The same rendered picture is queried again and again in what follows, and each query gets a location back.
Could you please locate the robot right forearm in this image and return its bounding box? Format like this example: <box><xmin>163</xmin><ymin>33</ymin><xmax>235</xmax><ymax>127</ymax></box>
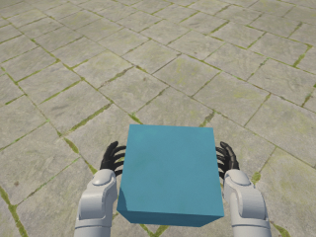
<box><xmin>222</xmin><ymin>169</ymin><xmax>272</xmax><ymax>237</ymax></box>

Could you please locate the left robot hand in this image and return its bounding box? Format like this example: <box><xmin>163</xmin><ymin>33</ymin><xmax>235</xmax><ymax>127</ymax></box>
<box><xmin>100</xmin><ymin>141</ymin><xmax>126</xmax><ymax>176</ymax></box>

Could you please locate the carton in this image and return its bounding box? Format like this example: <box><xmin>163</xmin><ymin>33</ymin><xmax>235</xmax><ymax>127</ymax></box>
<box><xmin>117</xmin><ymin>123</ymin><xmax>225</xmax><ymax>227</ymax></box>

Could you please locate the right robot hand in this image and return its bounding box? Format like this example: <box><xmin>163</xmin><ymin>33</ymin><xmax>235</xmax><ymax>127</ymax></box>
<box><xmin>215</xmin><ymin>141</ymin><xmax>240</xmax><ymax>180</ymax></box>

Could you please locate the robot left forearm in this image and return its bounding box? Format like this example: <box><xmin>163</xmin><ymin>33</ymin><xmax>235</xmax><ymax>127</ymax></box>
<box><xmin>74</xmin><ymin>169</ymin><xmax>119</xmax><ymax>237</ymax></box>

